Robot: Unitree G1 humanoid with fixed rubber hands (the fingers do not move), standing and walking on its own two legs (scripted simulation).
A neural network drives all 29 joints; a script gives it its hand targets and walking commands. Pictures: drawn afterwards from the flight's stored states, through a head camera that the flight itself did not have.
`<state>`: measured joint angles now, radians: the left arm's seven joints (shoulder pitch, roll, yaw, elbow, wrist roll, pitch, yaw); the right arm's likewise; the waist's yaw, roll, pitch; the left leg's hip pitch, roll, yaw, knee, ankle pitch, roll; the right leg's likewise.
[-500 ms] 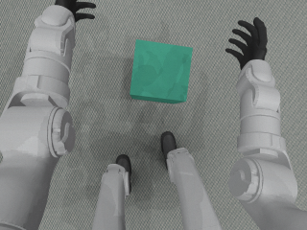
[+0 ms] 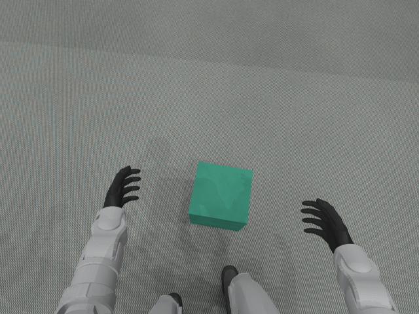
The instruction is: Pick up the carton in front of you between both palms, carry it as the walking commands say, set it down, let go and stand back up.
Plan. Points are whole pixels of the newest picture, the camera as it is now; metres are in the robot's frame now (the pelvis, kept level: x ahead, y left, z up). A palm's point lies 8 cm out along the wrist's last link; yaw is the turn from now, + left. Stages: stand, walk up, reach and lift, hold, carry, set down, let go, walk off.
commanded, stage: let go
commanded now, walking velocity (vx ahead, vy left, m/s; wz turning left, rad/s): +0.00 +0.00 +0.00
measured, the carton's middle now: (219, 198) +0.46 -0.08 -0.61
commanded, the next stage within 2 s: stand in 0.92 s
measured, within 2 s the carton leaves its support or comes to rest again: neither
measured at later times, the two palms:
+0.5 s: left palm (38, 286) +0.22 +0.26 -0.03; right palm (327, 265) +0.20 -0.20 -0.03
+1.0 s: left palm (40, 304) +0.19 +0.26 -0.04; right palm (351, 277) +0.18 -0.24 -0.04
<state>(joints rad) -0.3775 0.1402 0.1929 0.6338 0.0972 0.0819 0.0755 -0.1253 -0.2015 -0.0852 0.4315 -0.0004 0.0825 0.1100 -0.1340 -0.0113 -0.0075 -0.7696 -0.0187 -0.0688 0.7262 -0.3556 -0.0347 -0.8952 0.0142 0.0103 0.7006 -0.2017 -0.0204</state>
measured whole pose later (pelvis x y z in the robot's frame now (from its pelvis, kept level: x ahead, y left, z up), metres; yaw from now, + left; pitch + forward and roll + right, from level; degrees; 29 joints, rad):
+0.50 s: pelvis +0.04 +0.04 +0.04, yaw -1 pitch +1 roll -1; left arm 0.20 0.20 0.05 0.47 0.01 0.05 -0.04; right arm 0.22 -0.22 -0.03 0.42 0.00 0.07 0.07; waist -0.01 0.03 0.06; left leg -0.12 -0.01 -0.05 0.44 -0.34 0.01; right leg -0.24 0.01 0.03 0.42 -0.19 0.02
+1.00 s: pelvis +0.04 +0.02 +0.03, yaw -2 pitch -2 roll +0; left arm 0.20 0.22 0.04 0.59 0.03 0.05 0.00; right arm 0.22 -0.27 -0.05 0.49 -0.01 0.11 0.01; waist 0.00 0.04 0.02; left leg -0.12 0.00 -0.04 0.52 -0.37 -0.01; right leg -0.26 0.03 0.04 0.53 -0.24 0.00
